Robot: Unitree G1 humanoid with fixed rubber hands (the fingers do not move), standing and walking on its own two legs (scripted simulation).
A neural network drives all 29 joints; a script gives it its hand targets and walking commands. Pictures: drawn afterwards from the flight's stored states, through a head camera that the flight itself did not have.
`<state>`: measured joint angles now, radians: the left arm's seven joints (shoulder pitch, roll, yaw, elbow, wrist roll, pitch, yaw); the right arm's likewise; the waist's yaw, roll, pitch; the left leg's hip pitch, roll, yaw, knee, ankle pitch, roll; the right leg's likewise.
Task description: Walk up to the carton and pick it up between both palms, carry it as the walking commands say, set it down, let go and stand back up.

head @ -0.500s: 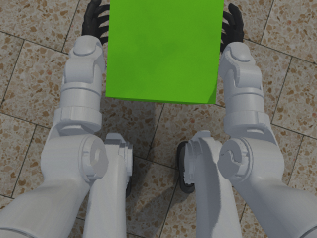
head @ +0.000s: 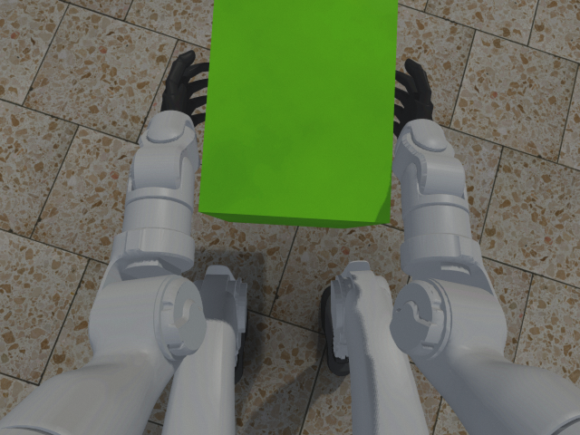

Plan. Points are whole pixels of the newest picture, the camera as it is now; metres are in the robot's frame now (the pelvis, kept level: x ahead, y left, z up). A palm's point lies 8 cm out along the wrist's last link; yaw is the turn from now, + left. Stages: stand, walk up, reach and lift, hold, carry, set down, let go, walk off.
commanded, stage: reach and lift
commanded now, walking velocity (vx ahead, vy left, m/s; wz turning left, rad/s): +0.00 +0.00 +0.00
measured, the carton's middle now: (295, 125) +0.51 -0.01 -0.13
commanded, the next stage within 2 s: none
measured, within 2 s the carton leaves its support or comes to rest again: neither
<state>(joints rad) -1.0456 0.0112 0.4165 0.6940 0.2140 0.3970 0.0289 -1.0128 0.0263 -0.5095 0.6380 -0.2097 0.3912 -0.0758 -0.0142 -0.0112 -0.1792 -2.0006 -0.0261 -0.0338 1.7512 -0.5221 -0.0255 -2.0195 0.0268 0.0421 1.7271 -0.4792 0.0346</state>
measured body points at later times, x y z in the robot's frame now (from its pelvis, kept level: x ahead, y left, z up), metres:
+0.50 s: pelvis +0.02 +0.00 +0.06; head +0.24 +0.01 +0.45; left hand +0.49 +0.14 +0.01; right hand +0.48 -0.16 +0.01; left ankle +0.10 +0.13 -0.46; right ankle +0.11 -0.13 -0.46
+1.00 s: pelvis +0.04 +0.00 +0.13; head +0.22 +0.01 +0.54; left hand +0.47 +0.14 +0.08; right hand +0.46 -0.16 +0.08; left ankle +0.10 +0.13 -0.46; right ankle +0.11 -0.13 -0.46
